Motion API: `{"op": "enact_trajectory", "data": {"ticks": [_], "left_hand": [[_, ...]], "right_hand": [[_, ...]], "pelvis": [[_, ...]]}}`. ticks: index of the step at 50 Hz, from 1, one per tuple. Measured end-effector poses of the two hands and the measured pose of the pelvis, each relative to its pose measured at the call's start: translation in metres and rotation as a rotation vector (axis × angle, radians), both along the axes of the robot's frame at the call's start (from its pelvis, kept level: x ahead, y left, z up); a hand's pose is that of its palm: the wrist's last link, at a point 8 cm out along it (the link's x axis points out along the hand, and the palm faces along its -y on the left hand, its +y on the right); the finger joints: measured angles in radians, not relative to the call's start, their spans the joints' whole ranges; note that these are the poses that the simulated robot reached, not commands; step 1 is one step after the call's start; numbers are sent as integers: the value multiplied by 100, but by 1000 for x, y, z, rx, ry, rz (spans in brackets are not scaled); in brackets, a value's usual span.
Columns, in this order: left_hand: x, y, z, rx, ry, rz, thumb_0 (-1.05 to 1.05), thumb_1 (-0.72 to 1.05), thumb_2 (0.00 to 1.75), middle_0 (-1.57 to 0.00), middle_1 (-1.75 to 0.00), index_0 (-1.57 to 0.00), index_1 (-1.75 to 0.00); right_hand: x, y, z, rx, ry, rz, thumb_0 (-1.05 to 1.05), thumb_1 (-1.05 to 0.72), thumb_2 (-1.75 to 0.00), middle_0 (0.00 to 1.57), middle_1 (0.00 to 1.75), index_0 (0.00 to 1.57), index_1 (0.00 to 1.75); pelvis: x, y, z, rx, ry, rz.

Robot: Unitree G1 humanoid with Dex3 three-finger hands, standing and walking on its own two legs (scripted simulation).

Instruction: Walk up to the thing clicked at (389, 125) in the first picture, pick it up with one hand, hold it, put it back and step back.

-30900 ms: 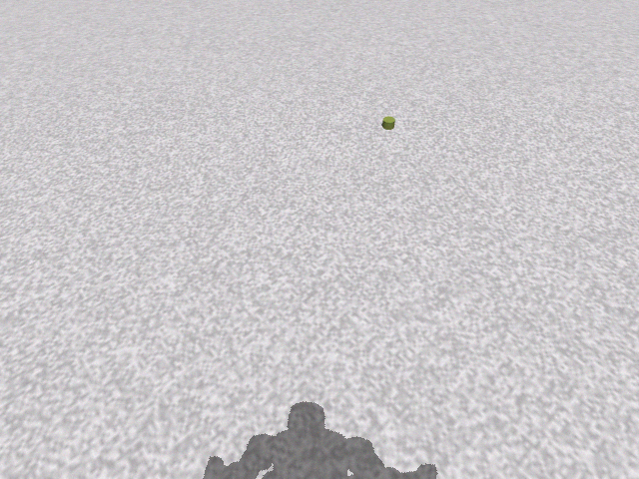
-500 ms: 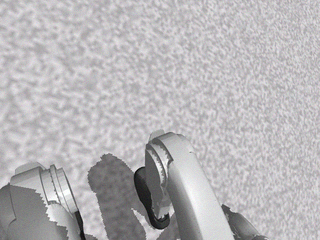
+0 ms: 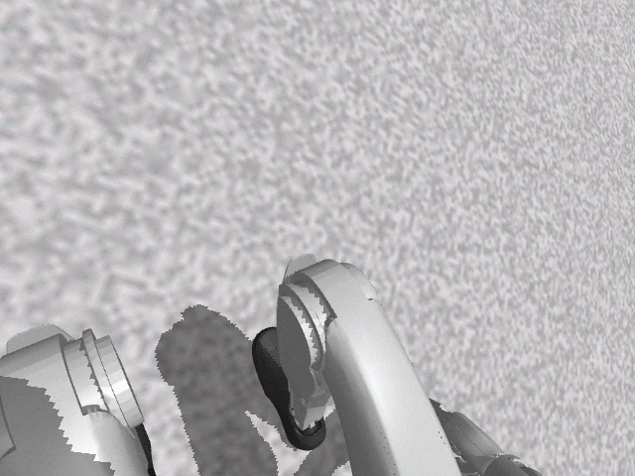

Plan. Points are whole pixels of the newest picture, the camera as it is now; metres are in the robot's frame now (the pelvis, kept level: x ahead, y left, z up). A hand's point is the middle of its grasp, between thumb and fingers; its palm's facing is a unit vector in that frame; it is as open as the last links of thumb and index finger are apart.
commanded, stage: rest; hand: left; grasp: from above
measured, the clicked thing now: out of the picture +0.45 +0.37 -0.28
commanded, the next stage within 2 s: open in 0.20 s
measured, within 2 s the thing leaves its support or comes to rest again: neither
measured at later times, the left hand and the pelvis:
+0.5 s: hand out of the picture +0.43 +0.35 -0.25, palm faces -0.43 -0.17 -0.89, open 8.8 cm; pelvis +0.00 +0.00 +0.00, yaw -1 degrees
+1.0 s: hand out of the picture +0.44 +0.36 -0.25, palm faces -0.43 -0.17 -0.89, open 13.6 cm; pelvis +0.00 +0.00 +0.00, yaw -1 degrees
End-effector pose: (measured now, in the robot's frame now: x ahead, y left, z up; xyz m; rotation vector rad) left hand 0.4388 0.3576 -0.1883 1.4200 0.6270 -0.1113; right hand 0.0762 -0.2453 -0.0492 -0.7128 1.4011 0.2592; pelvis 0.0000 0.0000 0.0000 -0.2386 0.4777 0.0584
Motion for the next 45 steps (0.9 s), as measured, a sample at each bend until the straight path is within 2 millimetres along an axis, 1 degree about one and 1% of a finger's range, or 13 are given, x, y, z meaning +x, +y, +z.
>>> {"op": "enact_trajectory", "data": {"ticks": [16,20,23,26,36,45], "left_hand": [[1,-1,-5,1,-1,-3,-1,22,30,-69,-53,-91,-54],[0,0,-5,1,2,0,-1,22,30,-67,-53,-88,-54],[0,0,-5,2,-1,-2,-1,21,33,-64,-56,-81,-56],[1,0,-3,3,-11,0,0,16,39,-58,-61,-71,-59],[4,3,0,6,-9,6,0,-13,63,-35,-81,-41,-78],[3,3,-3,-4,-9,-2,0,-35,82,-17,-99,-21,-95]], "right_hand": [[-3,3,4,13,7,32,0,-91,-90,20,30,20,30],[-4,3,4,14,6,37,0,-90,-90,20,30,20,30],[-5,3,4,15,8,40,0,-90,-90,20,30,20,30],[-6,3,5,16,9,42,0,-90,-90,20,30,20,30],[-7,3,7,12,4,45,0,-90,-90,20,30,20,30],[-7,5,9,10,10,48,0,-90,-90,20,31,20,30]], "pelvis": [[-2,0,0,-6,-17,-5],[-3,0,-1,-8,-21,-8],[-4,0,-1,-8,-25,-9],[-4,0,0,-8,-27,-9],[-5,1,0,-13,-29,-11],[-5,1,1,-15,-27,-9]]}}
